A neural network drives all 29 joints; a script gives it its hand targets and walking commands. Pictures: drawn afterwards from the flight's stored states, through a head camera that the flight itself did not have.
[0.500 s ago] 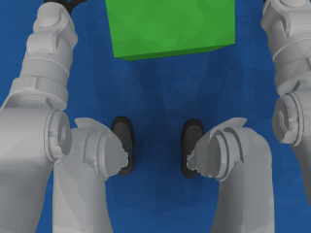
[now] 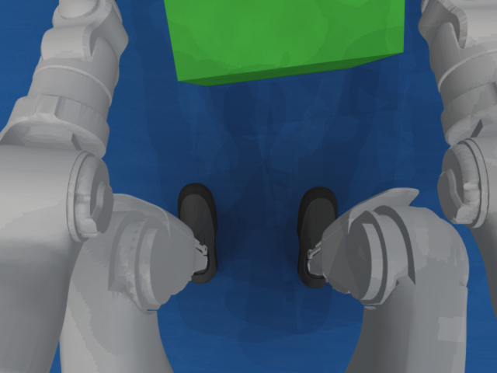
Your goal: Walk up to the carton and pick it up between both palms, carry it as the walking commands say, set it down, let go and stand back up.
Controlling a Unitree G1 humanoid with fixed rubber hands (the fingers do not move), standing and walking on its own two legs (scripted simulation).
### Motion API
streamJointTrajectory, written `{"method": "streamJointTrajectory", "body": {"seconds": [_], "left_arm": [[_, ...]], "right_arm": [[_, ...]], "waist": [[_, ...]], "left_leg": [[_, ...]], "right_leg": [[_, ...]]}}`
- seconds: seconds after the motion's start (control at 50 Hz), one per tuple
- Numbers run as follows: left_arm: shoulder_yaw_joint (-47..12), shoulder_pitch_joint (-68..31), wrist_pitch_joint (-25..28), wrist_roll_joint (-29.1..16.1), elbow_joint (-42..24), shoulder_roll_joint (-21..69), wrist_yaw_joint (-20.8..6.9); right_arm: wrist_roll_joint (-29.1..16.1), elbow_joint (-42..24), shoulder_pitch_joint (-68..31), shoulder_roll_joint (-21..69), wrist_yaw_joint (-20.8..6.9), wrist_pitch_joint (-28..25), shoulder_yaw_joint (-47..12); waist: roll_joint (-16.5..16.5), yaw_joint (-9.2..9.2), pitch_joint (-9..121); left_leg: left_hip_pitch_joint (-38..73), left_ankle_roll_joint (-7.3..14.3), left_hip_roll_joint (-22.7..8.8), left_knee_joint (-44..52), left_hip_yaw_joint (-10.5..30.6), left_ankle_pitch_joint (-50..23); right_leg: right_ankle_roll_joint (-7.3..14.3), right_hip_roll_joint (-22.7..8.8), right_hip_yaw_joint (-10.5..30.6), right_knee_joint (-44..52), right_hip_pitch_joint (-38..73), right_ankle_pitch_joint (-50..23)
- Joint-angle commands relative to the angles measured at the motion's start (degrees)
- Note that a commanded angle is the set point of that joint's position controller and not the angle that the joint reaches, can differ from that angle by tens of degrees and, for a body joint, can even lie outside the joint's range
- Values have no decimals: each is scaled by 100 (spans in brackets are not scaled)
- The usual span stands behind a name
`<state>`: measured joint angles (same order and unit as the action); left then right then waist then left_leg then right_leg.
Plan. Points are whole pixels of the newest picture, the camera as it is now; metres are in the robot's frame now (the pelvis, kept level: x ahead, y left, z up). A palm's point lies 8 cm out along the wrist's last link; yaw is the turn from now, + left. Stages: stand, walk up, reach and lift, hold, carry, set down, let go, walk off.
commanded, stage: reach and lift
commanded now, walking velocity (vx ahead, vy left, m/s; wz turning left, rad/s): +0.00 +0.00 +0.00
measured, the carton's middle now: out of the picture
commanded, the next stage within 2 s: none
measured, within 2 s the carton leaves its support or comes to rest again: leaves its support in 1.36 s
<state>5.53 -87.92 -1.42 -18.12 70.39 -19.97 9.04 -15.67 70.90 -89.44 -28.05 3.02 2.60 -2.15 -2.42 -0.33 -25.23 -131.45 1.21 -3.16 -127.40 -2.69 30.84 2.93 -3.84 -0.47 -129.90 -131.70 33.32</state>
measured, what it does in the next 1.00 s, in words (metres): stands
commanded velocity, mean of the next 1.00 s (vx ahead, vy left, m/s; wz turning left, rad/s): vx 0.00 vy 0.00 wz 0.00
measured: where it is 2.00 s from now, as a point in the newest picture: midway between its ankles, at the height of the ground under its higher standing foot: (254, 250)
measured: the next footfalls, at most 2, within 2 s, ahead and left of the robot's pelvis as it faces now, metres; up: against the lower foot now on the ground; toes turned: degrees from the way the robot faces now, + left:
none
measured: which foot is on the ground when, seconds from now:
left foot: down 0.00-1.00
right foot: down 0.00-1.00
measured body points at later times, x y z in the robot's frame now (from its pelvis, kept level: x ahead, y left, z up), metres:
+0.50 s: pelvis +0.00 +0.00 +0.01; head +0.38 -0.04 +0.23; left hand +0.56 +0.14 -0.18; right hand +0.57 -0.21 -0.19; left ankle +0.12 +0.12 -0.32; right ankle +0.11 -0.11 -0.32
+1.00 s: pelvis +0.00 +0.00 +0.00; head +0.37 -0.03 +0.23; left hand +0.57 +0.14 -0.18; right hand +0.57 -0.21 -0.18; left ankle +0.12 +0.12 -0.32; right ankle +0.11 -0.11 -0.32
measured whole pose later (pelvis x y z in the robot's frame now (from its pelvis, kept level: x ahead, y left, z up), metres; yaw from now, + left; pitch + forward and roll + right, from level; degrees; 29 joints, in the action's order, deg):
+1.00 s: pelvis +0.00 +0.00 +0.00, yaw -2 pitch +34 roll +2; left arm 12.7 -88.8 -7.4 -8.7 67.3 -16.5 5.3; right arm -10.0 71.3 -92.7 -26.1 0.5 8.1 0.2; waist -1.7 -1.0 -25.6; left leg -131.0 -1.4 0.2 -128.5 -0.5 31.6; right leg 2.5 -1.8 -0.2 -130.1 -132.1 32.1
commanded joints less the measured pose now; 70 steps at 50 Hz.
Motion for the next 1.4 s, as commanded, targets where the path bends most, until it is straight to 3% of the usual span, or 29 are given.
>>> {"method": "streamJointTrajectory", "body": {"seconds": [0.0,0.3,0.42,0.56,0.64,0.74,0.78,0.86,1.0,1.16,1.28,1.38], "left_arm": [[104,-927,103,66,-466,-500,14],[25,-1261,135,126,-465,-152,19],[145,-1335,181,307,-408,-25,62],[-17,-1593,234,281,-494,663,-125],[-142,-1909,193,344,-582,1519,-378],[-331,-2751,-92,600,-820,3762,-1075],[-311,-2759,-223,726,-1022,4301,-1297],[-300,-2635,-420,781,-1326,4927,-1566],[-332,-2469,-597,660,-1624,5403,-1730],[-530,-2685,-593,410,-2060,5555,-1725],[-881,-3244,-580,122,-2607,5743,-1635],[-993,-3512,-648,90,-2952,5861,-1559]], "right_arm": [[26,-410,-1484,-642,-4,-103,105],[5,-339,-1844,-278,63,-146,-78],[-130,-379,-2052,104,39,-150,-342],[-194,-500,-2303,861,-102,-147,-681],[-127,-543,-2579,1834,-350,-78,-853],[166,-645,-3116,4332,-1038,158,-997],[272,-762,-2957,4856,-1245,246,-830],[328,-1018,-2780,5292,-1547,394,-649],[291,-1292,-2651,5546,-1828,549,-608],[156,-1747,-2733,5846,-1847,588,-824],[21,-2421,-3236,5924,-1644,541,-1031],[79,-2740,-3489,5889,-1474,541,-1021]], "waist": [[566,-1,6982],[546,-19,6914],[619,-283,6935],[670,-339,6849],[688,-391,6705],[672,-326,6350],[628,-269,6183],[500,-250,6135],[568,-176,6040],[740,-223,6785],[673,-176,8281],[670,-85,9032]], "left_leg": [[3442,-273,442,693,112,-1864],[3398,-271,544,816,87,-1719],[3448,-235,584,847,48,-1740],[3312,-216,630,870,10,-1689],[3190,-199,670,879,-15,-1603],[2981,-169,776,822,-70,-1334],[2905,-171,824,748,-102,-1416],[2941,-131,861,668,-161,-1457],[3027,-55,887,597,-143,-1504],[3166,-33,912,528,-194,-1886],[3427,-122,934,527,-280,-2262],[3556,-211,984,643,-334,-2243]], "right_leg": [[-318,288,230,1104,3345,-1968],[-309,394,295,1247,3540,-1909],[-353,467,304,1247,3653,-1924],[-352,526,318,1279,3837,-1976],[-350,571,301,1270,3832,-1932],[-314,686,212,1235,3481,-1625],[-287,740,149,1154,3394,-1771],[-237,775,55,1081,3148,-1734],[-178,756,-3,1006,2888,-1609],[-181,774,-21,923,3404,-2097],[-192,802,-53,897,4222,-2705],[-224,847,-136,977,4589,-2767]]}}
